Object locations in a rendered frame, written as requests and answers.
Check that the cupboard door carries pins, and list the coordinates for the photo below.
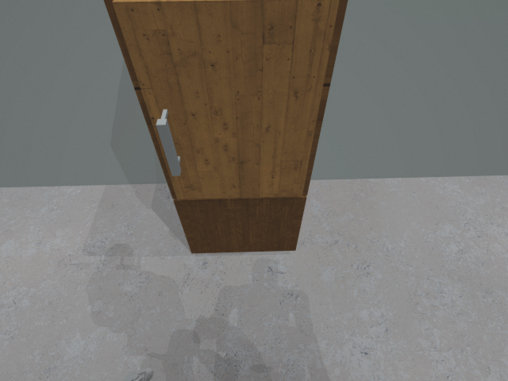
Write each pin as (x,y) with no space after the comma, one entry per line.
(241,81)

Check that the handle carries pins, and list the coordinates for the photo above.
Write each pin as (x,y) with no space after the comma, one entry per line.
(168,144)

